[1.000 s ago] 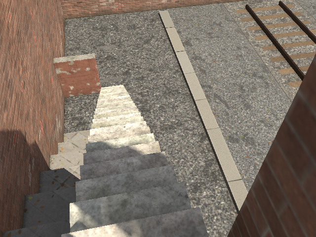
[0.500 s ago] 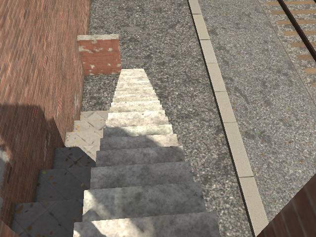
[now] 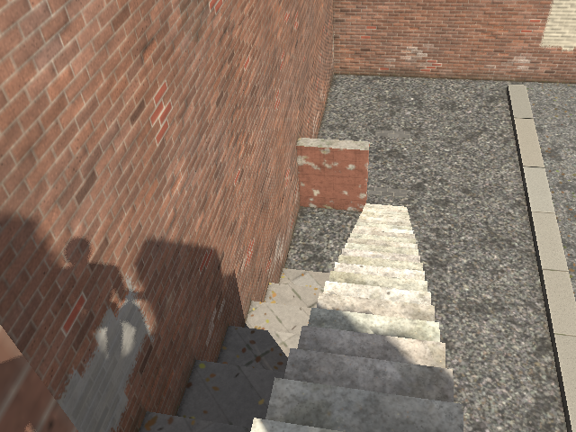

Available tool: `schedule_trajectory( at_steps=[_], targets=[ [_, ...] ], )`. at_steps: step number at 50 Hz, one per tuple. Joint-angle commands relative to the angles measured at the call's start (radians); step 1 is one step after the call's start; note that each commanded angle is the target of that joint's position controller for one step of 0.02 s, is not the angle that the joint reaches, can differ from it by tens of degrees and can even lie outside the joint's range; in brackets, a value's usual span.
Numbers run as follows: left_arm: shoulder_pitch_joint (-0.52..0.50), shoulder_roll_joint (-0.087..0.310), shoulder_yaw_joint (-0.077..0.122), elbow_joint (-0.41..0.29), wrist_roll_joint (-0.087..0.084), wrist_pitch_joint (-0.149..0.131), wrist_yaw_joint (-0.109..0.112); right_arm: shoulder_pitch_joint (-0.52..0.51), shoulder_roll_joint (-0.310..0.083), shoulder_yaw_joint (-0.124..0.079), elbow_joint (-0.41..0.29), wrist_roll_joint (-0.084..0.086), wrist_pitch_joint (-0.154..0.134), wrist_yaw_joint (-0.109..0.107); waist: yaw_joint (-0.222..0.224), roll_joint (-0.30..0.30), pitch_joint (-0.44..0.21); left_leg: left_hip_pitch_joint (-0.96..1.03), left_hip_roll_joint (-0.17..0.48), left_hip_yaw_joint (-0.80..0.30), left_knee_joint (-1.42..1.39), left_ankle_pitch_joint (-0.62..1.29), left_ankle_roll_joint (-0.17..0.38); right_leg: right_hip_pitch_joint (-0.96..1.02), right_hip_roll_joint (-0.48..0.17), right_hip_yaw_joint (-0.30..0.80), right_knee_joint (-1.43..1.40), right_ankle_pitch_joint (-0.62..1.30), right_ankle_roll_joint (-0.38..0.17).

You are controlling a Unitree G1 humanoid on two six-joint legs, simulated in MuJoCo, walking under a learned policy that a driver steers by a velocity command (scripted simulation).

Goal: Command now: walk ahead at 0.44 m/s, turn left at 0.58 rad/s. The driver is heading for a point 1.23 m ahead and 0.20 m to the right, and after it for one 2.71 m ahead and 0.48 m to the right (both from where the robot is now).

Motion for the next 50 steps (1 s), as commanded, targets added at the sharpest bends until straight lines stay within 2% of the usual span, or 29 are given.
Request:
schedule_trajectory(
  at_steps=[1, 6, 10, 11, 13, 15, 16, 17, 18, 20, 23, 24, 28, 30, 32, 35, 37, 38, 39, 40, 41, 42, 43, 44, 45, 46, 47, 48, 50],
  targets=[
    [-0.037, 0.146, 0.036, -0.025, -0.002, -0.022, 0.027, -0.031, -0.078, -0.028, -0.066, -0.022, -0.019, 0.017, 0.016, -0.245, 0.190, -0.328, 0.101, -0.008, 0.060, 0.167, 0.007, 0.068, -0.228, 0.244, -0.377, -0.155, -0.096],
    [0.085, 0.110, 0.024, 0.092, 0.014, -0.007, 0.017, -0.160, 0.032, 0.018, -0.133, -0.024, -0.033, 0.043, 0.059, -0.136, 0.108, -0.259, 0.138, 0.055, -0.097, 0.353, 0.016, 0.089, -0.232, 0.085, -0.283, 0.307, -0.164],
    [0.125, 0.171, 0.036, 0.107, -0.010, 0.013, -0.008, -0.172, 0.013, 0.019, -0.162, -0.031, -0.019, 0.051, 0.063, -0.126, 0.113, -0.177, 0.183, 0.126, -0.059, 0.375, -0.004, 0.041, -0.298, 0.126, -0.229, 0.390, -0.239],
    [0.096, 0.132, 0.021, 0.120, -0.001, 0.027, -0.008, -0.139, -0.003, 0.016, -0.161, -0.016, -0.008, 0.052, 0.030, -0.147, 0.128, -0.206, 0.214, 0.086, -0.097, 0.338, 0.008, 0.072, -0.285, 0.109, -0.190, 0.436, -0.212],
    [0.136, 0.165, 0.034, 0.122, -0.033, 0.001, -0.004, -0.148, -0.038, -0.004, -0.155, -0.017, 0.007, 0.045, 0.037, -0.172, 0.133, -0.134, 0.164, 0.135, -0.090, 0.203, 0.025, 0.061, -0.255, 0.119, -0.139, 0.399, -0.165],
    [0.068, 0.175, 0.034, 0.108, -0.033, 0.002, -0.019, 0.030, -0.041, -0.015, -0.090, -0.028, 0.010, 0.038, -0.062, -0.203, 0.054, 0.209, 0.112, 0.181, -0.165, 0.147, 0.061, -0.070, -0.209, 0.069, 0.058, 0.710, -0.138],
    [0.030, 0.107, 0.006, 0.113, -0.020, 0.003, -0.043, 0.226, -0.098, -0.051, -0.040, -0.025, 0.017, 0.045, -0.183, -0.193, -0.023, 0.509, 0.098, 0.212, -0.260, 0.289, 0.093, -0.203, -0.133, 0.045, 0.298, 0.726, -0.089],
    [0.172, 0.026, -0.021, 0.120, 0.017, 0.004, -0.054, 0.268, -0.187, -0.058, -0.032, -0.016, 0.020, 0.045, -0.124, 0.110, -0.123, 0.746, 0.321, -0.074, -0.370, 0.481, 0.182, -0.445, 0.018, 0.040, 0.707, -0.056, 0.007],
    [0.312, 0.029, -0.019, 0.146, -0.006, -0.004, -0.062, 0.198, -0.160, -0.036, -0.043, -0.005, 0.015, 0.059, -0.046, 0.255, -0.181, 0.667, 0.440, -0.347, -0.486, 0.562, 0.273, -0.496, 0.063, 0.227, 0.915, -0.281, 0.039],
    [0.225, 0.093, 0.016, 0.114, -0.066, 0.015, -0.032, 0.126, -0.122, -0.040, 0.014, -0.007, 0.006, 0.068, -0.014, 0.153, -0.029, 0.401, 0.495, -0.308, -0.606, 0.274, 0.268, -0.509, -0.014, 0.191, 1.003, -0.176, 0.058],
    [0.215, 0.063, 0.034, 0.118, -0.054, 0.067, -0.002, -0.026, -0.001, -0.002, 0.062, -0.014, -0.070, 0.063, 0.033, 0.133, 0.107, 0.148, 0.431, -0.050, -0.589, 0.191, 0.180, -0.444, -0.045, 0.217, 0.937, -0.024, 0.038],
    [0.184, 0.058, 0.034, 0.108, -0.045, 0.072, -0.007, 0.022, -0.006, -0.009, 0.095, -0.016, -0.085, 0.057, 0.025, 0.108, 0.108, 0.164, 0.417, 0.008, -0.595, 0.054, 0.171, -0.461, -0.067, 0.182, 0.862, -0.019, 0.016],
    [0.121, 0.027, 0.030, 0.109, -0.020, 0.052, -0.016, 0.102, -0.045, -0.011, 0.192, -0.059, -0.113, 0.026, -0.015, 0.074, 0.063, 0.294, 0.465, 0.085, -0.427, 0.458, 0.161, -0.576, -0.065, 0.206, 0.774, 0.153, -0.035],
    [0.096, -0.017, 0.012, 0.067, -0.018, 0.054, -0.025, 0.060, -0.053, -0.014, 0.200, -0.025, -0.134, 0.004, 0.003, 0.027, 0.101, 0.280, 0.441, 0.124, -0.370, 0.254, 0.071, -0.637, -0.091, 0.270, 0.532, 0.416, -0.045],
    [0.015, 0.002, 0.024, 0.044, -0.023, 0.059, -0.015, 0.046, -0.036, 0.008, 0.198, -0.026, -0.158, -0.033, 0.002, 0.059, 0.143, 0.035, 0.344, 0.330, -0.353, 0.035, 0.017, -0.427, -0.016, 0.101, 0.262, 0.722, -0.031],
    [-0.035, -0.098, -0.013, 0.025, -0.013, 0.067, -0.036, 0.113, -0.066, -0.003, 0.233, -0.024, -0.141, -0.048, -0.035, 0.037, 0.189, -0.109, 0.337, 0.419, -0.242, -0.168, 0.027, -0.180, 0.025, -0.020, 0.140, 0.870, 0.022],
    [-0.047, -0.065, -0.009, -0.001, -0.035, 0.067, -0.037, 0.165, -0.054, -0.001, 0.242, -0.018, -0.129, -0.050, -0.079, 0.041, 0.221, 0.005, 0.390, 0.378, -0.110, -0.133, 0.018, -0.252, -0.007, 0.001, 0.003, 0.819, 0.013],
    [0.114, -0.027, 0.015, 0.072, -0.029, 0.076, -0.046, 0.081, -0.095, -0.012, 0.229, -0.020, -0.132, -0.040, 0.008, 0.073, 0.129, -0.033, 0.472, 0.311, 0.004, -0.078, 0.035, -0.115, -0.013, 0.004, 0.265, 0.849, -0.006],
    [0.180, 0.012, 0.032, 0.093, -0.034, 0.081, -0.047, 0.029, -0.068, -0.006, 0.205, -0.012, -0.130, -0.027, 0.036, 0.077, 0.100, 0.002, 0.485, 0.300, 0.103, 0.018, 0.015, -0.125, -0.014, -0.012, 0.302, 0.802, -0.022],
    [0.083, 0.084, 0.053, 0.027, -0.018, 0.086, -0.055, 0.021, 0.037, 0.035, 0.166, 0.008, -0.096, -0.022, -0.006, -0.027, 0.087, 0.194, 0.374, 0.410, 0.221, 0.147, -0.042, -0.139, -0.025, -0.029, -0.174, 0.755, -0.047],
    [0.200, 0.029, 0.057, 0.062, -0.002, 0.101, -0.046, -0.025, -0.056, 0.006, 0.201, 0.040, -0.082, -0.029, 0.094, 0.017, 0.025, 0.178, 0.366, 0.399, 0.457, 0.304, -0.030, 0.116, 0.024, -0.104, -0.245, 0.647, -0.079],
    [0.316, 0.058, 0.051, 0.096, 0.026, 0.101, -0.049, -0.024, -0.110, -0.019, 0.216, 0.037, -0.073, -0.049, 0.158, -0.206, 0.026, -0.008, 0.277, 0.337, 0.992, -0.054, -0.070, 0.297, -0.080, 0.094, -0.173, 0.698, -0.180],
    [0.191, 0.155, 0.021, 0.046, 0.022, 0.081, -0.082, 0.051, 0.017, 0.016, 0.153, -0.060, -0.083, -0.021, 0.023, -0.515, 0.039, -0.409, 0.164, 0.270, 1.318, -0.574, -0.086, 0.428, -0.088, 0.133, 0.247, 1.238, -0.172],
    [0.165, 0.186, 0.027, -0.008, -0.026, 0.087, -0.103, 0.066, -0.015, 0.014, 0.072, -0.059, -0.108, -0.007, 0.018, -0.478, -0.143, -0.484, 0.146, 0.166, 1.307, -0.532, -0.083, 0.483, -0.146, 0.288, 0.240, 1.145, -0.272],
    [0.202, 0.177, 0.029, 0.005, -0.050, 0.091, -0.114, 0.046, -0.053, 0.008, 0.076, -0.031, -0.114, -0.008, 0.023, -0.236, -0.174, -0.502, 0.155, 0.140, 1.300, -0.451, -0.088, 0.395, -0.226, 0.401, 0.138, 0.998, -0.312],
    [0.248, 0.262, 0.057, 0.038, -0.058, 0.082, -0.111, -0.058, 0.006, 0.031, -0.005, 0.012, -0.107, -0.029, 0.006, -0.196, -0.169, -0.636, 0.166, 0.071, 1.182, -0.321, -0.062, 0.308, -0.363, 0.719, -0.084, 0.262, -0.397],
    [0.152, 0.142, 0.019, 0.011, -0.038, 0.071, -0.102, -0.183, 0.002, 0.047, -0.036, 0.024, -0.086, -0.039, 0.016, -0.062, -0.027, -0.693, 0.184, 0.068, 1.105, -0.219, -0.037, 0.148, -0.364, 0.790, -0.159, -0.006, -0.355],
    [0.087, 0.111, -0.004, 0.010, -0.032, 0.036, -0.094, -0.178, 0.041, 0.065, -0.054, 0.009, -0.077, -0.042, -0.014, -0.095, 0.002, -0.726, 0.204, -0.012, 0.962, -0.105, -0.028, 0.055, -0.393, 0.836, -0.069, 0.062, -0.350],
    [-0.003, 0.046, -0.026, -0.043, -0.022, 0.024, -0.087, -0.092, -0.038, 0.042, -0.010, -0.029, -0.057, -0.043, -0.061, -0.122, 0.007, -0.644, 0.197, -0.003, 0.689, 0.079, -0.023, -0.042, -0.250, 0.670, 0.049, 0.110, -0.229]
  ],
)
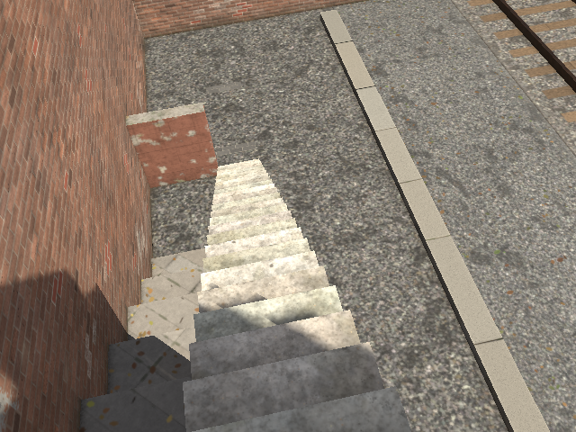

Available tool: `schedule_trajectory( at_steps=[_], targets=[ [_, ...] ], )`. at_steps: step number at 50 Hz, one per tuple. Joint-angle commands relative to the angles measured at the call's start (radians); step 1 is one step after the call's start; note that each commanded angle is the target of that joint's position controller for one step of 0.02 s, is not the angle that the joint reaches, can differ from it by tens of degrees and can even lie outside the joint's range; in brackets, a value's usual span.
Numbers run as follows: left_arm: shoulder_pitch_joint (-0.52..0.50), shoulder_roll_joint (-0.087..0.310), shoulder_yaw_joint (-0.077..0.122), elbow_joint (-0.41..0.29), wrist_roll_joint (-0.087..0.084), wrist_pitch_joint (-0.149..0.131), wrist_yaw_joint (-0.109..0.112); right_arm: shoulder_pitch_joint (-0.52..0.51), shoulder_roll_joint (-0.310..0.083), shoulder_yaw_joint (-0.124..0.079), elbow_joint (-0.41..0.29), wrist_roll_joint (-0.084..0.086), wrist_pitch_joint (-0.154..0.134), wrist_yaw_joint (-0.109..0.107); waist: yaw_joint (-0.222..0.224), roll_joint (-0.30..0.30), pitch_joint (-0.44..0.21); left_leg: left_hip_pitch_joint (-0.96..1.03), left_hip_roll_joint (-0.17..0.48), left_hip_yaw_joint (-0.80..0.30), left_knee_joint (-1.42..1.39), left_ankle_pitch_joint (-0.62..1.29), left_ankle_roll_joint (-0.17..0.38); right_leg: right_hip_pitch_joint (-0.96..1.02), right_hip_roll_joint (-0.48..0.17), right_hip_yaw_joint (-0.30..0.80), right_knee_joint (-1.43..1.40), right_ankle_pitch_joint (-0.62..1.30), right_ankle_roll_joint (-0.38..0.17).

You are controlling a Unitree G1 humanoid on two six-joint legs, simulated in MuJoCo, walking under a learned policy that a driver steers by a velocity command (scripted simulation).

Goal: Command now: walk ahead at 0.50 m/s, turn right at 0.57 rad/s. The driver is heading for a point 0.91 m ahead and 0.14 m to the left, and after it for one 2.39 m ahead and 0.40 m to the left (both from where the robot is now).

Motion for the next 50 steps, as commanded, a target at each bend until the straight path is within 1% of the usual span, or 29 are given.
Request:
schedule_trajectory(
  at_steps=[1, 2, 3, 6, 8, 10, 12, 17, 19, 21, 22, 23, 24, 26, 27, 28, 29, 31, 32, 34, 35, 37, 39, 41, 44, 46, 48, 49, 50],
  targets=[
    [0.000, 0.095, -0.002, -0.115, 0.013, -0.028, 0.036, 0.077, -0.100, -0.012, -0.088, -0.035, 0.011, -0.008, -0.048, -0.099, -0.051, -0.226, 0.023, -0.067, -0.431, 0.364, -0.016, 0.104, -0.300, 0.505, -0.264, 0.146, -0.092],
    [0.013, 0.098, -0.002, -0.115, 0.017, -0.017, 0.050, 0.059, -0.055, -0.005, -0.085, -0.053, 0.021, -0.006, -0.033, -0.099, -0.058, -0.156, 0.011, -0.040, -0.483, 0.420, -0.045, 0.074, -0.272, 0.500, -0.241, 0.238, -0.110],
    [0.050, 0.114, -0.003, -0.113, 0.037, -0.012, 0.061, 0.116, -0.057, -0.011, -0.051, -0.035, 0.031, 0.008, -0.053, -0.082, -0.098, -0.053, -0.014, -0.020, -0.435, 0.501, -0.063, 0.020, -0.253, 0.489, -0.214, 0.329, -0.132],
    [0.048, 0.107, 0.002, -0.164, 0.027, -0.019, 0.088, 0.017, -0.093, -0.027, -0.114, -0.005, 0.007, 0.043, -0.030, -0.144, -0.030, -0.132, -0.016, -0.063, -0.653, 0.716, -0.049, 0.055, -0.184, 0.437, -0.139, 0.144, -0.108],
    [0.072, 0.079, -0.001, -0.175, -0.007, -0.010, 0.110, 0.020, -0.098, -0.025, -0.113, -0.041, -0.003, 0.077, -0.029, -0.152, -0.014, -0.012, -0.033, -0.053, -0.868, 0.893, -0.052, -0.025, -0.162, 0.370, -0.115, 0.012, -0.107],
    [0.073, 0.119, 0.013, -0.169, 0.006, -0.006, 0.122, 0.022, -0.099, -0.025, -0.086, -0.045, -0.012, 0.097, -0.004, -0.136, 0.035, 0.145, -0.030, -0.026, -0.947, 0.988, -0.040, -0.130, -0.161, 0.336, -0.129, -0.061, -0.109],
    [0.058, 0.099, 0.002, -0.184, -0.018, 0.004, 0.103, 0.004, -0.101, -0.020, -0.091, -0.031, -0.012, 0.114, 0.018, -0.180, 0.063, 0.197, -0.040, -0.004, -1.048, 0.912, -0.015, -0.117, -0.149, 0.324, -0.084, -0.004, -0.108],
    [0.068, 0.117, -0.004, -0.207, -0.003, 0.040, 0.092, -0.019, -0.094, -0.011, -0.085, -0.015, -0.022, 0.147, 0.109, -0.139, 0.047, 0.267, -0.043, -0.011, -1.317, 0.750, 0.062, 0.012, -0.172, 0.350, 0.103, 0.158, -0.140],
    [0.052, 0.122, -0.004, -0.191, 0.003, 0.045, 0.099, 0.040, -0.107, -0.018, -0.026, -0.030, -0.025, 0.141, 0.099, -0.123, 0.025, 0.386, -0.054, 0.033, -1.485, 0.688, 0.111, 0.035, -0.153, 0.319, 0.194, 0.295, -0.112],
    [0.014, 0.097, -0.020, -0.115, 0.004, 0.027, 0.122, 0.332, -0.116, -0.049, 0.090, -0.033, -0.022, 0.144, -0.035, -0.089, -0.030, 0.660, 0.010, 0.076, -1.616, 0.835, 0.159, -0.037, -0.150, 0.230, 0.540, 0.242, -0.096],
    [0.016, 0.085, -0.011, -0.101, 0.005, 0.017, 0.111, 0.491, -0.109, -0.045, 0.156, -0.047, -0.020, 0.148, -0.071, 0.038, -0.103, 0.928, 0.057, 0.004, -1.480, 0.962, 0.200, -0.246, -0.066, 0.120, 0.880, 0.042, -0.044],
    [0.014, 0.010, -0.021, -0.116, 0.000, 0.013, 0.097, 0.614, -0.101, -0.020, 0.194, -0.061, -0.011, 0.163, -0.086, 0.267, -0.129, 1.125, 0.146, -0.113, -1.227, 1.205, 0.267, -0.537, 0.057, 0.014, 1.359, -0.556, 0.051],
    [0.060, 0.048, -0.024, -0.167, -0.020, -0.002, 0.101, 0.561, -0.114, -0.009, 0.164, -0.034, -0.008, 0.175, -0.018, 0.326, -0.144, 1.141, 0.177, -0.314, -1.237, 1.229, 0.340, -0.669, 0.058, 0.048, 1.448, -0.562, 0.118],
    [-0.083, 0.095, -0.046, -0.254, -0.047, -0.019, 0.105, 0.510, -0.286, -0.056, 0.146, -0.016, 0.014, 0.142, -0.035, 0.177, -0.195, 1.183, 0.328, -0.626, -1.453, 0.528, 0.472, -0.882, -0.045, 0.028, 1.218, -0.486, 0.173],
    [-0.212, 0.137, -0.034, -0.241, -0.044, 0.004, 0.131, 0.418, -0.217, -0.027, 0.119, -0.062, 0.016, 0.115, -0.044, -0.157, -0.093, 0.939, 0.325, -0.615, -1.567, 0.038, 0.371, -0.859, -0.132, 0.048, 1.112, -0.339, 0.133],
    [-0.295, 0.108, -0.057, -0.282, -0.050, 0.014, 0.132, 0.336, -0.261, -0.032, 0.123, -0.076, 0.006, 0.107, -0.025, -0.058, -0.013, 0.763, 0.330, -0.710, -1.629, -0.161, 0.389, -0.813, -0.156, 0.052, 1.032, -0.277, 0.132],
    [-0.256, 0.140, -0.047, -0.262, -0.038, 0.013, 0.123, 0.261, -0.154, 0.010, 0.088, -0.076, -0.017, 0.097, 0.010, -0.094, 0.097, 0.633, 0.242, -0.620, -1.550, -0.225, 0.324, -0.849, -0.198, 0.144, 0.783, 0.048, 0.133],
    [-0.132, 0.115, -0.042, -0.217, 0.028, 0.012, 0.101, 0.243, -0.083, 0.038, 0.101, -0.080, -0.019, 0.060, 0.062, -0.011, 0.085, 0.399, 0.090, -0.384, -1.525, 0.051, 0.263, -0.568, -0.178, 0.088, 0.403, 0.345, 0.146],
    [-0.111, 0.073, -0.050, -0.203, 0.057, 0.014, 0.095, 0.241, -0.080, 0.034, 0.106, -0.061, -0.009, 0.045, 0.046, 0.063, 0.007, 0.299, 0.032, -0.280, -1.492, 0.323, 0.227, -0.307, -0.159, 0.027, 0.256, 0.439, 0.140],
    [0.019, 0.075, -0.030, -0.144, 0.024, 0.016, 0.084, 0.235, -0.100, 0.033, 0.113, -0.066, -0.013, 0.043, 0.103, 0.146, -0.125, 0.183, 0.005, -0.200, -1.435, 0.547, 0.215, 0.018, -0.105, -0.022, 0.369, 0.605, 0.146],
    [-0.085, 0.118, -0.007, -0.169, 0.017, 0.014, 0.079, 0.340, -0.097, 0.027, 0.125, -0.042, -0.032, 0.037, 0.033, 0.131, -0.076, 0.356, 0.014, -0.267, -1.391, 0.341, 0.222, -0.192, -0.142, 0.090, 0.282, 0.712, 0.136],
    [-0.283, 0.104, -0.010, -0.239, 0.024, -0.019, 0.079, 0.414, -0.091, 0.021, 0.130, -0.017, -0.035, 0.027, -0.061, 0.056, 0.007, 0.681, 0.043, -0.451, -1.327, 0.117, 0.248, -0.541, -0.152, 0.175, 0.045, 0.569, 0.113],
    [-0.376, 0.095, -0.006, -0.261, 0.002, -0.057, 0.039, 0.456, -0.079, 0.017, 0.136, -0.047, -0.024, 0.016, -0.080, 0.063, 0.034, 0.766, 0.065, -0.555, -1.256, 0.040, 0.270, -0.664, -0.175, 0.232, -0.025, 0.549, 0.126],
    [-0.272, 0.074, -0.006, -0.203, 0.030, -0.065, -0.003, 0.403, -0.053, 0.016, 0.119, -0.034, 0.012, -0.015, -0.056, 0.071, 0.017, 0.409, -0.038, -0.384, -1.175, -0.040, 0.243, -0.256, -0.128, 0.142, -0.210, 0.889, 0.129],
    [-0.266, 0.029, -0.005, -0.242, 0.003, -0.034, 0.021, 0.298, -0.053, 0.007, 0.061, -0.009, 0.055, -0.033, -0.040, 0.063, 0.058, 0.212, -0.107, -0.410, -1.081, -0.055, 0.210, 0.058, -0.129, 0.155, -0.280, 0.766, 0.151],
    [-0.186, 0.073, 0.000, -0.215, -0.001, -0.027, 0.032, 0.242, -0.104, -0.016, 0.039, -0.029, 0.081, -0.065, -0.009, 0.089, 0.039, 0.294, -0.112, -0.416, -0.956, -0.005, 0.200, 0.099, -0.174, 0.193, -0.413, 0.748, 0.133],
    [0.072, 0.131, 0.042, -0.094, 0.030, -0.037, 0.032, 0.236, -0.069, -0.012, 0.045, -0.065, 0.093, -0.053, 0.090, 0.051, -0.034, 0.260, -0.193, -0.372, -0.723, 0.041, 0.154, 0.391, -0.220, 0.104, -0.495, 0.791, 0.137],
    [0.290, 0.120, 0.047, -0.027, 0.035, -0.035, 0.037, 0.283, -0.023, -0.003, 0.088, -0.042, 0.091, -0.032, 0.164, -0.003, -0.064, 0.178, -0.261, -0.293, -0.457, -0.119, 0.114, 0.555, -0.237, 0.089, -0.529, 0.724, 0.165],
    [0.449, 0.115, 0.024, 0.033, 0.027, -0.029, 0.037, 0.345, 0.045, -0.003, 0.147, -0.001, 0.074, 0.002, 0.214, -0.160, -0.093, -0.033, -0.358, -0.270, 0.031, -0.399, 0.034, 0.703, -0.298, 0.126, -0.402, 0.775, 0.212]
  ],
)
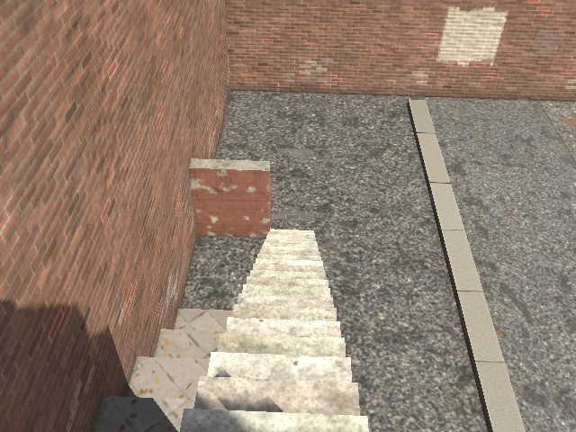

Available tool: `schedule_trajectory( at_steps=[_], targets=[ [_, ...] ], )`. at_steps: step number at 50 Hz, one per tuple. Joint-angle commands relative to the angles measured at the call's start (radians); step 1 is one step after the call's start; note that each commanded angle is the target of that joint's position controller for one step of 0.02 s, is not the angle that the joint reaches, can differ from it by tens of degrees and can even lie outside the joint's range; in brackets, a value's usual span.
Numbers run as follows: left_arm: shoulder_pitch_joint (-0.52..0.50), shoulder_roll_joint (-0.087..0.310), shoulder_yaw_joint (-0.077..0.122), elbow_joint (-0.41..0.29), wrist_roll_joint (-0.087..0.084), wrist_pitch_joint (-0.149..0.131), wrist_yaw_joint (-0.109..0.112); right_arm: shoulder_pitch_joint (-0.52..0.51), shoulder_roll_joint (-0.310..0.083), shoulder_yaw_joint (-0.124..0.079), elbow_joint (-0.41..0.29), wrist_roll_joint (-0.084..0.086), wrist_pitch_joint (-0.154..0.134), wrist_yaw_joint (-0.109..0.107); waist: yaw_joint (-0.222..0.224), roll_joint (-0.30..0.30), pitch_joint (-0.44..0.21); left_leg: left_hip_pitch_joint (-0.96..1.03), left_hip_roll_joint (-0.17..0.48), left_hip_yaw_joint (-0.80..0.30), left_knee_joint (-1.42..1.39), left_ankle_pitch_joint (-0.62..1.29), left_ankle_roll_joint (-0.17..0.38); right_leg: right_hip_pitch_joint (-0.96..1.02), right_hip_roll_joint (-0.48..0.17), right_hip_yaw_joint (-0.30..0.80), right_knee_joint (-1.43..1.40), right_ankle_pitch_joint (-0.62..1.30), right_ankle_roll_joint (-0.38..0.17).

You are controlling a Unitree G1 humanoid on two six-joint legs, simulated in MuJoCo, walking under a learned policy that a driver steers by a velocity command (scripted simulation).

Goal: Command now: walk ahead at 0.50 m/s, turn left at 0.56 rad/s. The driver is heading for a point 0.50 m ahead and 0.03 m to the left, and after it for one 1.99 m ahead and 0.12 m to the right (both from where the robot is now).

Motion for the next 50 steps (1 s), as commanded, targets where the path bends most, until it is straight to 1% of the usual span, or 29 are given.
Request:
schedule_trajectory(
  at_steps=[1, 2, 3, 4, 6, 8, 11, 13, 16, 18, 23, 26, 27, 28, 29, 31, 32, 34, 36, 38, 40, 42, 43, 44, 45, 46, 47, 48, 50],
  targets=[
    [0.559, 0.100, -0.001, 0.178, 0.012, 0.003, 0.000, 0.066, 0.078, -0.001, -0.005, 0.025, -0.037, 0.064, 0.164, -0.370, 0.041, -0.794, -0.099, -0.105, 0.766, -0.010, 0.007, 0.677, -0.093, -0.020, 0.413, 0.781, 0.134],
    [0.522, 0.252, 0.039, 0.158, 0.001, 0.000, 0.001, 0.104, 0.026, 0.004, -0.107, 0.082, -0.078, 0.071, 0.108, -0.506, -0.116, -0.897, -0.059, -0.049, 0.842, 0.088, -0.044, 0.736, -0.319, 0.358, 0.240, 0.522, -0.042],
    [0.489, 0.216, 0.033, 0.146, 0.002, 0.002, 0.005, -0.062, -0.050, -0.001, -0.140, 0.106, -0.086, 0.061, 0.144, -0.305, -0.071, -0.935, 0.008, 0.022, 0.781, 0.222, -0.046, 0.588, -0.388, 0.460, 0.105, -0.026, -0.147],
    [0.391, -0.016, -0.028, 0.121, 0.060, 0.015, 0.015, -0.223, -0.076, -0.016, -0.109, 0.089, -0.050, 0.043, 0.192, -0.002, 0.072, -0.885, 0.015, 0.049, 0.709, 0.331, 0.013, 0.374, -0.253, 0.219, 0.075, -0.103, -0.042],
    [0.235, 0.050, -0.059, 0.117, 0.069, -0.011, 0.008, -0.292, -0.019, 0.024, -0.215, 0.077, 0.013, 0.036, 0.041, 0.004, 0.128, -0.743, 0.163, 0.069, 0.613, 0.447, 0.016, 0.023, -0.374, 0.417, -0.108, -0.566, -0.264],
    [0.220, -0.041, -0.093, 0.137, 0.061, -0.021, 0.000, -0.200, -0.046, 0.010, -0.191, 0.044, 0.041, 0.047, -0.006, -0.010, 0.238, -0.739, 0.126, 0.074, 0.526, 0.654, 0.048, -0.181, -0.226, 0.231, -0.065, -0.724, -0.228],
    [0.314, -0.111, -0.132, 0.193, 0.049, -0.054, -0.001, -0.155, -0.027, 0.007, -0.150, 0.042, 0.049, 0.077, -0.001, 0.104, 0.248, -0.691, 0.134, -0.005, 0.132, 0.969, 0.050, -0.209, -0.193, 0.128, -0.006, -0.652, -0.230],
    [0.357, -0.063, -0.124, 0.237, 0.044, -0.062, 0.001, -0.213, 0.059, 0.026, -0.158, -0.006, 0.041, 0.102, 0.004, 0.054, 0.147, -0.479, 0.132, 0.140, -0.202, 1.116, 0.049, -0.149, -0.142, 0.044, -0.009, -0.510, -0.201],
    [0.387, 0.058, -0.087, 0.262, 0.040, -0.076, -0.012, -0.259, -0.004, 0.006, -0.121, 0.033, 0.021, 0.123, 0.040, -0.058, 0.135, -0.405, 0.137, 0.216, -0.183, 1.119, 0.024, -0.025, -0.185, 0.069, 0.023, -0.458, -0.251],
    [0.466, 0.000, -0.098, 0.269, 0.005, -0.058, 0.001, -0.388, -0.040, 0.002, -0.126, 0.049, 0.009, 0.120, 0.118, -0.032, 0.260, -0.543, 0.137, 0.214, -0.306, 1.018, 0.020, 0.084, -0.197, 0.067, 0.074, -0.423, -0.222],
    [0.571, 0.064, -0.061, 0.305, 0.010, 0.006, 0.057, -0.486, -0.016, 0.022, -0.132, 0.058, -0.082, 0.182, 0.182, -0.119, 0.285, -0.534, 0.177, 0.308, -0.411, 0.684, 0.044, 0.196, -0.242, 0.086, 0.188, -0.141, -0.208],
    [0.422, 0.090, -0.040, 0.288, -0.015, 0.026, 0.068, -0.231, -0.076, -0.006, 0.005, 0.063, -0.110, 0.200, 0.064, -0.141, 0.139, -0.166, 0.216, 0.253, -0.710, 0.808, 0.105, 0.159, -0.165, -0.040, 0.470, -0.035, -0.119],
    [0.365, 0.076, -0.036, 0.275, -0.015, 0.029, 0.064, -0.091, -0.111, -0.014, 0.059, 0.052, -0.125, 0.194, -0.004, -0.066, 0.107, 0.034, 0.182, 0.325, -0.873, 0.962, 0.124, 0.064, -0.085, -0.095, 0.663, -0.110, -0.068],
    [0.421, -0.065, -0.061, 0.229, -0.012, 0.041, 0.050, 0.043, -0.235, -0.048, 0.117, 0.054, -0.131, 0.176, -0.002, 0.296, 0.052, 0.314, 0.327, -0.007, -0.978, 0.895, 0.237, -0.246, 0.054, -0.206, 1.110, -0.345, 0.019],
    [0.300, -0.098, -0.072, 0.190, -0.006, 0.029, 0.053, 0.138, -0.180, -0.034, 0.161, 0.075, -0.117, 0.174, -0.083, 0.457, 0.049, 0.407, 0.398, -0.230, -1.042, 0.738, 0.286, -0.525, 0.107, -0.110, 1.289, -0.866, -0.013],
    [0.060, 0.051, -0.023, 0.123, -0.072, -0.001, 0.060, 0.093, -0.063, 0.014, 0.159, 0.042, -0.098, 0.147, -0.087, 0.158, 0.206, 0.251, 0.401, -0.172, -0.990, 0.512, 0.251, -0.734, 0.052, -0.115, 1.219, -0.823, -0.073],
    [0.085, -0.001, -0.027, 0.119, -0.081, -0.012, 0.044, 0.050, -0.063, 0.020, 0.153, 0.045, -0.093, 0.133, -0.035, 0.115, 0.203, 0.188, 0.439, -0.198, -0.900, 0.421, 0.268, -0.753, 0.042, -0.100, 1.116, -0.799, -0.071],
    [0.239, 0.004, 0.006, 0.185, -0.046, -0.003, 0.011, -0.036, 0.042, 0.068, 0.165, -0.025, -0.108, 0.101, 0.058, 0.136, 0.185, -0.042, 0.377, -0.031, -0.710, 0.415, 0.215, -0.566, 0.052, -0.127, 0.963, -0.624, -0.065],
    [0.273, 0.004, 0.022, 0.185, -0.042, -0.001, 0.008, -0.073, 0.063, 0.095, 0.168, -0.011, -0.139, 0.057, 0.103, 0.203, 0.153, -0.171, 0.268, 0.168, -0.586, 0.348, 0.128, -0.420, 0.138, -0.180, 0.720, -0.234, -0.036],
    [0.166, -0.108, -0.022, 0.107, -0.015, 0.009, -0.007, -0.125, -0.010, 0.088, 0.175, 0.058, -0.148, 0.013, 0.126, 0.199, 0.046, -0.459, 0.194, 0.375, -0.576, 0.361, 0.077, 0.173, 0.187, -0.254, 0.280, 0.348, 0.012],
    [0.411, -0.064, -0.011, 0.189, -0.039, 0.038, -0.002, -0.247, -0.068, 0.069, 0.169, 0.046, -0.154, 0.029, 0.272, 0.283, -0.041, -0.551, 0.221, 0.325, -0.369, 0.350, 0.092, 0.453, 0.172, -0.203, 0.448, 0.382, 0.038],
    [0.717, 0.003, -0.001, 0.272, 0.015, 0.070, 0.005, -0.395, -0.090, 0.051, 0.095, 0.075, -0.137, 0.060, 0.460, 0.024, 0.007, -0.538, 0.168, 0.361, 0.222, 0.642, -0.002, 0.511, 0.080, -0.169, 0.169, 0.293, -0.082],
    [0.714, -0.016, -0.024, 0.289, 0.017, 0.069, 0.001, -0.391, -0.088, 0.050, 0.087, 0.078, -0.117, 0.064, 0.477, -0.182, 0.128, -0.615, 0.067, 0.431, 0.637, 0.176, -0.020, 0.483, 0.000, -0.126, -0.137, 0.335, -0.156],
    [0.625, -0.043, -0.057, 0.275, 0.025, 0.042, 0.001, -0.328, -0.098, 0.042, 0.033, 0.051, -0.117, 0.053, 0.343, -0.124, 0.200, -0.800, 0.062, 0.337, 0.817, 0.147, 0.045, 0.470, -0.004, -0.039, 0.084, 0.290, -0.135],
    [0.497, 0.030, -0.062, 0.204, 0.025, 0.022, 0.013, -0.128, 0.010, 0.063, -0.013, 0.026, -0.128, 0.056, 0.135, -0.128, 0.154, -0.914, 0.076, 0.135, 0.634, 0.324, 0.090, 0.424, -0.114, 0.146, 0.228, 0.608, -0.153],
    [0.264, 0.187, -0.018, 0.167, 0.029, 0.028, 0.023, 0.009, 0.057, 0.082, -0.033, -0.003, -0.111, 0.066, -0.020, 0.010, 0.114, -0.956, 0.143, 0.135, 0.460, 0.527, 0.103, 0.320, -0.237, 0.315, 0.152, 0.289, -0.216],
    [0.138, 0.293, 0.015, 0.109, 0.018, 0.026, 0.029, -0.112, 0.041, 0.113, -0.074, 0.008, -0.113, 0.077, -0.027, -0.044, 0.201, -0.906, 0.216, 0.162, 0.121, 0.529, 0.081, 0.044, -0.245, 0.441, 0.092, -0.291, -0.240],
    [0.019, 0.144, -0.026, 0.007, 0.041, 0.030, 0.059, -0.225, -0.070, 0.097, -0.114, -0.012, -0.121, 0.074, -0.014, 0.193, 0.267, -0.589, 0.174, 0.244, -0.192, 0.710, 0.044, -0.286, -0.077, 0.266, 0.100, -0.253, -0.157],
    [0.103, 0.087, -0.040, 0.086, 0.076, 0.033, 0.121, 0.049, -0.029, 0.074, 0.035, -0.020, -0.096, 0.074, -0.083, 0.160, 0.008, -0.060, 0.102, 0.304, -0.037, 1.024, -0.048, -0.502, -0.041, 0.210, 0.227, -0.028, -0.181]
  ],
)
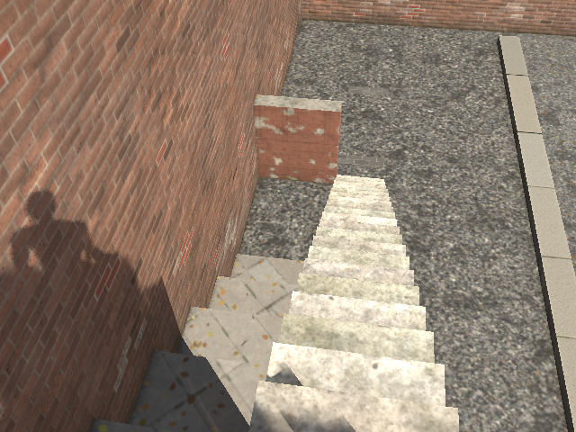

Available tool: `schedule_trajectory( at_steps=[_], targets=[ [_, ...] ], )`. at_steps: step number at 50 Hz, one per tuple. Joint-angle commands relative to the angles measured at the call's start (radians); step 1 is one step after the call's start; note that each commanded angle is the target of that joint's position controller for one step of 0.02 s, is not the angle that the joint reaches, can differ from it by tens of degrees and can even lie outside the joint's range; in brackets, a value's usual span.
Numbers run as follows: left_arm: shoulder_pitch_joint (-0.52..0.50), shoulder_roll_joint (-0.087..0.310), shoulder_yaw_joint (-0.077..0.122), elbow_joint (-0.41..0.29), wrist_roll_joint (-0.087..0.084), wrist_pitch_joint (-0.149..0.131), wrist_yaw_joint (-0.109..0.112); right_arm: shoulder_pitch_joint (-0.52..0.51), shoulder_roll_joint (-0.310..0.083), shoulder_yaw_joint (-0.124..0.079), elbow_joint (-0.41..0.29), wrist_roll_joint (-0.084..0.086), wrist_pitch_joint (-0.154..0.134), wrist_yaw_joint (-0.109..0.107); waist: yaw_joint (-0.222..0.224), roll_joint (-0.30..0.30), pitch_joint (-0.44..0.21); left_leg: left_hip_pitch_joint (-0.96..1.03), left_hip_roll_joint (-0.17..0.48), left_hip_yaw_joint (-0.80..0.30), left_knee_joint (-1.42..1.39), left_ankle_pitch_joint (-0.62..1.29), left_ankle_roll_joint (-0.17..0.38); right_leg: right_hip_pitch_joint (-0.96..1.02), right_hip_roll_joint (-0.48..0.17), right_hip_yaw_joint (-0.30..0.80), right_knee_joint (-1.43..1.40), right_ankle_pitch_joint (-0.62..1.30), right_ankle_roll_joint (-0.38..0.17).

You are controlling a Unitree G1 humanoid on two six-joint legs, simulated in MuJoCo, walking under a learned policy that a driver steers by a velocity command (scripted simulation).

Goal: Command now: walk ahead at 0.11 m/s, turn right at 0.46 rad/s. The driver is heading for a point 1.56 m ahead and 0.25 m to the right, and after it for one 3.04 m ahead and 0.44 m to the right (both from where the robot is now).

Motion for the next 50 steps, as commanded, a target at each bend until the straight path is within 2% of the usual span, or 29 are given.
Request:
schedule_trajectory(
  at_steps=[1, 2, 3, 4, 6, 8, 10, 11, 12, 13, 14, 15, 16, 17, 19, 21, 27, 36, 38, 39, 40, 41, 42, 43, 44, 45, 47, 48, 50],
  targets=[
    [-0.071, 0.207, 0.045, -0.108, -0.021, -0.040, 0.080, 0.316, -0.108, -0.034, 0.009, 0.018, 0.015, 0.013, -0.153, -0.123, -0.125, 0.208, 0.001, -0.026, -0.083, 0.449, -0.056, -0.221, -0.268, 0.485, -0.106, 0.257, 0.019],
    [-0.068, 0.141, 0.032, -0.092, -0.072, -0.031, 0.091, 0.165, -0.154, -0.042, -0.049, 0.012, 0.018, 0.009, -0.100, -0.115, -0.016, 0.021, 0.011, -0.031, -0.217, 0.371, -0.062, -0.142, -0.222, 0.450, -0.010, 0.215, 0.058],
    [0.042, 0.098, 0.020, -0.062, -0.059, -0.007, 0.108, 0.008, -0.178, -0.055, -0.113, 0.010, 0.010, 0.013, -0.038, -0.107, 0.002, -0.090, -0.002, -0.043, -0.262, 0.346, -0.058, -0.046, -0.211, 0.524, -0.003, 0.111, 0.055],
    [-0.021, 0.100, 0.015, -0.113, -0.064, 0.020, 0.140, -0.081, -0.160, -0.032, -0.185, -0.006, 0.006, 0.028, -0.050, 0.015, 0.052, 0.033, -0.008, -0.043, -0.621, 0.592, -0.057, -0.162, -0.103, 0.418, 0.042, -0.171, 0.075],
    [-0.063, 0.179, 0.044, -0.135, -0.047, 0.055, 0.173, -0.052, -0.100, -0.021, -0.176, -0.012, 0.027, 0.059, -0.036, -0.049, -0.043, 0.369, -0.022, -0.009, -0.877, 0.797, -0.082, -0.229, -0.058, 0.328, 0.116, -0.297, 0.055],
    [-0.106, 0.147, 0.037, -0.165, -0.036, 0.051, 0.165, 0.053, -0.128, -0.038, -0.178, -0.016, 0.030, 0.066, -0.045, -0.099, 0.037, 0.575, 0.044, -0.024, -0.979, 0.842, -0.072, -0.388, -0.033, 0.351, 0.223, -0.321, 0.048],
    [-0.097, 0.126, 0.048, -0.160, -0.047, 0.065, 0.139, 0.263, -0.096, -0.048, -0.106, -0.018, 0.026, 0.080, -0.112, 0.053, 0.019, 0.866, 0.136, 0.002, -1.187, 0.869, -0.038, -0.497, 0.059, 0.215, 0.577, -0.273, 0.136],
    [-0.104, 0.138, 0.058, -0.148, -0.067, 0.070, 0.116, 0.445, -0.057, -0.043, -0.051, -0.036, 0.019, 0.083, -0.196, 0.159, -0.073, 1.058, 0.193, 0.028, -1.113, 0.979, 0.004, -0.597, 0.154, 0.111, 0.974, -0.413, 0.167],
    [0.024, 0.061, 0.050, -0.206, -0.065, 0.062, 0.064, 0.350, -0.087, -0.022, -0.051, -0.042, 0.009, 0.080, -0.042, 0.330, -0.177, 1.180, 0.339, -0.131, -0.758, 1.219, 0.127, -0.751, 0.120, 0.237, 1.281, -0.506, 0.188],
    [0.060, 0.074, 0.048, -0.229, -0.070, 0.048, 0.039, 0.266, -0.144, -0.042, -0.085, -0.050, 0.008, 0.075, -0.029, 0.290, -0.270, 1.140, 0.460, -0.280, -0.803, 1.049, 0.225, -0.790, 0.076, 0.313, 1.404, -0.455, 0.211],
    [-0.020, 0.141, 0.068, -0.246, -0.082, 0.045, 0.045, 0.205, -0.134, -0.038, -0.115, -0.078, 0.011, 0.071, -0.046, 0.137, -0.233, 1.016, 0.470, -0.247, -0.849, 0.952, 0.248, -0.803, 0.066, 0.330, 1.427, -0.380, 0.218],
    [-0.160, 0.134, 0.055, -0.338, -0.095, 0.058, 0.045, 0.124, -0.267, -0.071, -0.137, -0.105, 0.017, 0.054, -0.034, 0.175, -0.253, 0.922, 0.575, -0.457, -1.011, 0.367, 0.328, -0.872, 0.012, 0.304, 1.425, -0.287, 0.243],
    [-0.246, 0.189, 0.073, -0.352, -0.096, 0.083, 0.058, 0.060, -0.216, -0.055, -0.165, -0.101, 0.034, 0.034, -0.033, 0.021, -0.177, 0.761, 0.563, -0.483, -1.113, 0.068, 0.304, -0.851, -0.006, 0.294, 1.419, -0.202, 0.267],
    [-0.294, 0.197, 0.081, -0.371, -0.085, 0.110, 0.062, 0.058, -0.211, -0.038, -0.164, -0.090, 0.052, 0.019, -0.026, -0.005, -0.125, 0.616, 0.499, -0.437, -1.119, -0.019, 0.241, -0.774, 0.001, 0.253, 1.458, -0.133, 0.278],
    [-0.278, 0.113, 0.058, -0.406, -0.078, 0.132, 0.064, 0.078, -0.211, -0.022, -0.164, -0.051, 0.063, 0.005, -0.007, 0.018, -0.078, 0.504, 0.383, -0.298, -1.100, -0.085, 0.161, -0.758, 0.005, 0.165, 1.584, -0.093, 0.304],
    [-0.277, 0.089, 0.053, -0.418, -0.087, 0.136, 0.071, 0.196, -0.204, -0.010, -0.153, -0.064, 0.059, 0.004, -0.054, 0.031, -0.081, 0.517, 0.359, -0.251, -1.104, -0.024, 0.160, -0.738, 0.032, 0.115, 1.748, -0.068, 0.303],
    [-0.335, 0.054, 0.032, -0.510, -0.112, 0.116, 0.044, 0.288, -0.193, 0.003, -0.140, -0.037, 0.076, -0.019, -0.090, 0.101, -0.055, 0.725, 0.343, -0.100, -1.130, 0.023, 0.150, -0.781, 0.002, 0.079, 1.808, -0.267, 0.288],
    [-0.309, 0.038, -0.036, -0.487, -0.051, 0.064, 0.039, 0.100, -0.389, -0.101, -0.175, -0.023, 0.099, 0.012, 0.011, 0.244, -0.094, 0.439, 0.364, 0.256, -1.231, 0.272, 0.088, -0.187, -0.119, -0.079, 1.081, -0.470, 0.135],
    [-0.283, 0.068, -0.036, -0.470, -0.034, 0.055, 0.043, 0.105, -0.425, -0.128, -0.157, 0.014, 0.103, 0.028, 0.021, 0.320, -0.091, 0.441, 0.375, 0.271, -1.156, 0.408, 0.095, -0.090, -0.129, -0.045, 0.838, -0.608, 0.102],
    [-0.252, 0.096, -0.032, -0.442, -0.028, 0.051, 0.038, 0.145, -0.387, -0.127, -0.143, 0.036, 0.109, 0.033, 0.000, 0.290, -0.067, 0.455, 0.358, 0.244, -1.082, 0.470, 0.104, -0.081, -0.111, -0.011, 0.657, -0.656, 0.066],
    [-0.196, 0.118, -0.024, -0.386, -0.034, 0.050, 0.029, 0.219, -0.338, -0.123, -0.117, 0.041, 0.117, 0.036, -0.021, 0.128, 0.005, 0.465, 0.330, 0.227, -0.951, 0.463, 0.112, -0.146, -0.090, 0.047, 0.418, -0.480, 0.027],
    [-0.045, 0.285, 0.024, -0.302, -0.063, 0.048, 0.039, 0.188, -0.230, -0.106, -0.195, -0.003, 0.110, 0.044, -0.015, -0.515, 0.075, 0.096, 0.176, 0.321, -0.530, -0.077, 0.074, -0.083, -0.239, 0.466, 0.173, 0.280, -0.050],
    [0.124, 0.355, 0.050, -0.254, -0.043, 0.011, 0.026, -0.134, -0.258, -0.119, -0.295, -0.007, 0.081, 0.061, 0.146, -0.680, 0.064, -0.255, 0.066, 0.058, -0.326, -0.604, 0.071, -0.061, -0.276, 0.826, -0.192, 0.373, -0.149],
    [0.183, 0.329, 0.068, -0.205, 0.005, -0.048, -0.017, -0.193, -0.295, -0.147, -0.258, 0.074, 0.058, 0.063, 0.185, -0.386, 0.104, -0.440, -0.072, -0.304, -0.249, -0.554, 0.101, 0.027, -0.321, 0.865, -0.201, 0.290, -0.202],
    [0.099, 0.251, 0.060, -0.174, 0.012, -0.061, -0.034, -0.064, -0.244, -0.142, -0.175, 0.102, 0.072, 0.048, 0.090, -0.255, 0.038, -0.370, -0.132, -0.360, -0.220, -0.440, 0.092, 0.020, -0.323, 0.737, -0.124, 0.174, -0.174],
    [-0.032, 0.179, 0.045, -0.167, -0.016, -0.056, -0.034, 0.034, -0.221, -0.146, -0.124, 0.071, 0.101, 0.022, 0.005, -0.264, 0.024, -0.245, -0.117, -0.302, -0.177, -0.332, 0.066, -0.086, -0.298, 0.627, -0.059, 0.126, -0.072],
    [-0.257, 0.067, 0.006, -0.168, -0.029, -0.012, -0.028, 0.222, -0.200, -0.147, -0.048, 0.032, 0.157, 0.006, -0.149, -0.191, -0.045, 0.039, -0.115, -0.083, 0.105, -0.042, -0.021, -0.418, -0.296, 0.435, 0.049, -0.098, -0.023],
    [-0.296, 0.037, -0.012, -0.188, -0.016, -0.006, -0.026, 0.219, -0.194, -0.147, -0.032, 0.044, 0.175, 0.007, -0.143, -0.111, -0.051, 0.071, -0.119, -0.031, 0.191, 0.039, -0.045, -0.467, -0.305, 0.409, 0.028, -0.284, -0.028],
    [-0.273, 0.078, -0.016, -0.192, -0.027, -0.016, -0.004, 0.126, -0.167, -0.127, -0.099, 0.037, 0.177, 0.012, -0.092, -0.029, -0.040, -0.030, -0.070, -0.051, 0.226, 0.106, -0.068, -0.349, -0.320, 0.478, -0.041, -0.453, -0.030]
  ],
)
Keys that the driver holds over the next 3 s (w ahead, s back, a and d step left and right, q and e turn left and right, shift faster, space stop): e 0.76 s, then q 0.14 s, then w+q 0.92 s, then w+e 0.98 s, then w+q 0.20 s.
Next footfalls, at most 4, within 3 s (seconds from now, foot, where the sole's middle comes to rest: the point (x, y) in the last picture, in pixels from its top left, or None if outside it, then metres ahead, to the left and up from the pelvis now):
0.22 left None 0.25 0.12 -0.93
0.80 right None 0.01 -0.08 -0.74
1.60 left None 0.24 0.06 -0.93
2.30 right None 0.52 -0.19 -1.12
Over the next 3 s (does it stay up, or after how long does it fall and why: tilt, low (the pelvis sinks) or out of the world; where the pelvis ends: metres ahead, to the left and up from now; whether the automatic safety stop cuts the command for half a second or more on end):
stays up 0.80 -0.22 -0.61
